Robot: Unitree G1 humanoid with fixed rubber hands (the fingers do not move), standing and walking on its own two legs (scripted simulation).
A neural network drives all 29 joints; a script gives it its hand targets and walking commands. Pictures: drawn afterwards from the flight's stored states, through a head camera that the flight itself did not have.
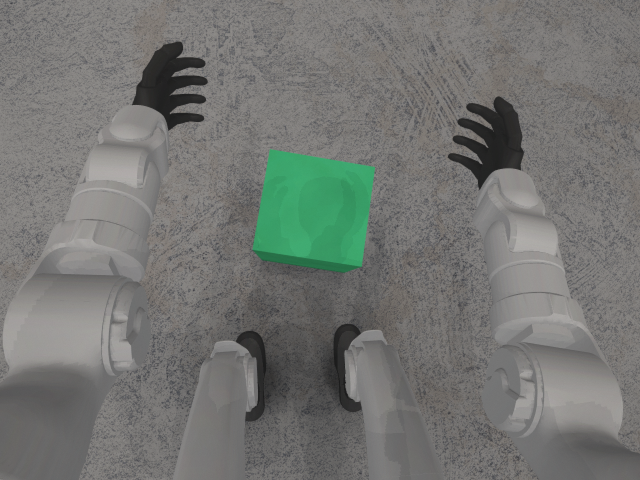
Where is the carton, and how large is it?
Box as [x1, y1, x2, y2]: [252, 149, 374, 272]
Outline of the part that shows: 270,149 252,249 261,259 342,272 361,266 374,167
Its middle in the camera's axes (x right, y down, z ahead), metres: -0.02 -0.05 +0.87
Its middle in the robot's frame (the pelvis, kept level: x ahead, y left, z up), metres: +0.49 -0.05 -0.51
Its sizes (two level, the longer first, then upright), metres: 0.210 0.200 0.250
